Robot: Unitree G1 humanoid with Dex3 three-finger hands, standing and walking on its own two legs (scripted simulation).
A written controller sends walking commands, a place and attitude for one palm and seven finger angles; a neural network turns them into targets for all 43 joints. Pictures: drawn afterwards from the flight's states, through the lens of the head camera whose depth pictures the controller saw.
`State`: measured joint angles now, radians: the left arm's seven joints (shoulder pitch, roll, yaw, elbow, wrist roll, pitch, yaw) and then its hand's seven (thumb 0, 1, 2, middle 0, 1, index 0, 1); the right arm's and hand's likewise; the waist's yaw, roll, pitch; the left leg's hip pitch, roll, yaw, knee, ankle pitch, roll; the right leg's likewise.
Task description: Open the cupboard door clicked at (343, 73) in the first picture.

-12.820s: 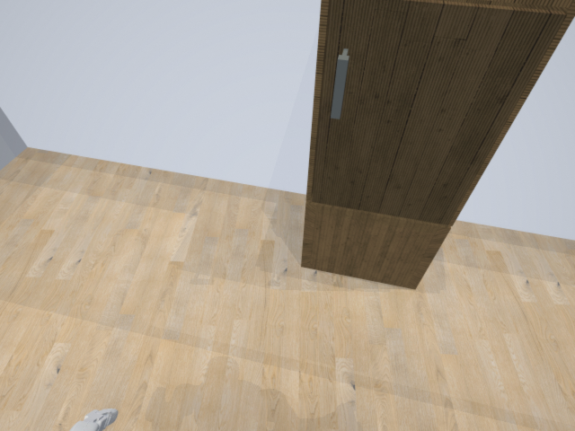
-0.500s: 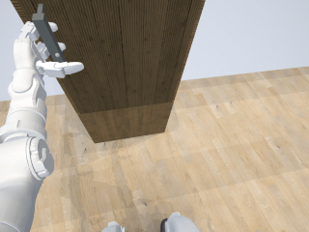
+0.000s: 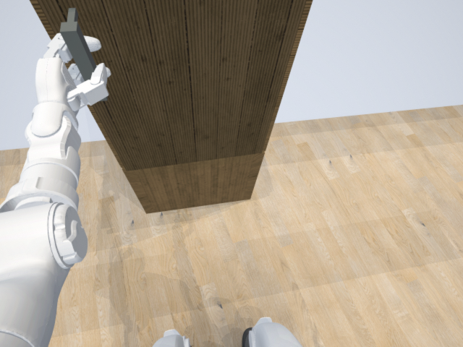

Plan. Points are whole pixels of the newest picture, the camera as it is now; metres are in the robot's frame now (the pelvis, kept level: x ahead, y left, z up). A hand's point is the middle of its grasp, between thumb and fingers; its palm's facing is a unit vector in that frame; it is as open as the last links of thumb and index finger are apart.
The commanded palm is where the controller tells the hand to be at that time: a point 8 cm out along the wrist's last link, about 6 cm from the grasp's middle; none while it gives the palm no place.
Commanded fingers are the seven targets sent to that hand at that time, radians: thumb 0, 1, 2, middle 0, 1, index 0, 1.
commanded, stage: pull the door open along its arc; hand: left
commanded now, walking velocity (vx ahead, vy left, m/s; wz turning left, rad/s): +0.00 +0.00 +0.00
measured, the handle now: (87, 57) +0.59 +0.20 +0.12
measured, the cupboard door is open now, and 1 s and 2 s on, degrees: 1 34 38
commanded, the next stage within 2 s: open thumb and fingers to let go in 1.16 s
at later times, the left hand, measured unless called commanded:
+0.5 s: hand (107, 108) +0.48 +0.15 +0.11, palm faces +0.04 -1.00 +0.00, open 6.1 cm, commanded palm +0.42 +0.20 +0.11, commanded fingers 0.00 0.90 0.90 -0.40 -1.35 -0.40 -1.35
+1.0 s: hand (176, 175) +0.35 +0.05 +0.12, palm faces +0.44 -0.90 -0.03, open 6.1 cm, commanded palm +0.28 +0.07 +0.11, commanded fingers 0.00 0.90 0.90 -0.40 -1.35 -0.40 -1.35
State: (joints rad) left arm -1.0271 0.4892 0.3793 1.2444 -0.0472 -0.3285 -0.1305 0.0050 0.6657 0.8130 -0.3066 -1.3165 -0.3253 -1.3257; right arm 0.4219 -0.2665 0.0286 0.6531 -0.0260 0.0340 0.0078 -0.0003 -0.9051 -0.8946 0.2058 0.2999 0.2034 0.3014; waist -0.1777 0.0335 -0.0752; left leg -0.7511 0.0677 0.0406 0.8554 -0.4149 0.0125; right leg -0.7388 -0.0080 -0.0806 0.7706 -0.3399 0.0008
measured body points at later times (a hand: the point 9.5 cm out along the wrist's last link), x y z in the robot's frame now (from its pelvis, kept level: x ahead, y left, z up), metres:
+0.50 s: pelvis +0.02 +0.00 +0.01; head +0.09 -0.01 +0.46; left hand +0.47 +0.21 +0.12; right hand +0.03 -0.27 -0.11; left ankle -0.01 +0.11 -0.70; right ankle +0.01 -0.13 -0.70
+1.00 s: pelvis +0.01 -0.03 +0.02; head +0.02 -0.05 +0.47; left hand +0.32 +0.10 +0.12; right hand +0.20 -0.22 -0.08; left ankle -0.01 +0.11 -0.70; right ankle +0.01 -0.13 -0.70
